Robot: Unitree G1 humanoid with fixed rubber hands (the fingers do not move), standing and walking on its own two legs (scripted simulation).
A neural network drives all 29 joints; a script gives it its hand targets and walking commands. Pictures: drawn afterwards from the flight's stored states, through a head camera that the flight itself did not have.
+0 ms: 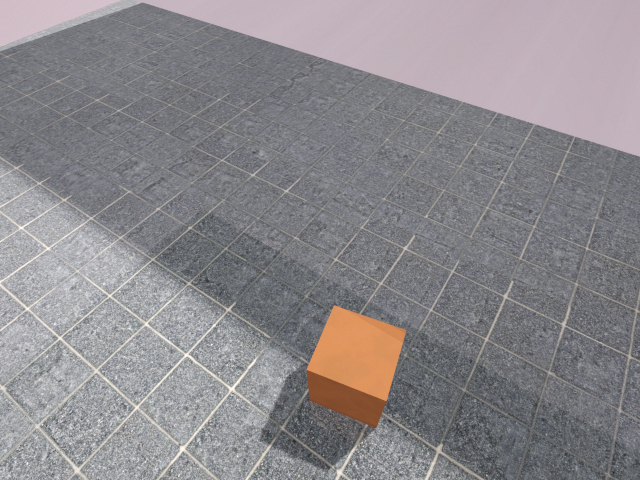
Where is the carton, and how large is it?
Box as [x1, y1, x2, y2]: [307, 305, 405, 427]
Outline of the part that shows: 334,305 307,367 309,398 311,401 376,427 387,397 405,330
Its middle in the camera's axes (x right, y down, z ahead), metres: +0.10 +0.37 +1.11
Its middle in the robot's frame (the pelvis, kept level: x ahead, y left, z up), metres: +0.51 -0.06 -0.63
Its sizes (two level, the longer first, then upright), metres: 0.210 0.200 0.250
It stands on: the floor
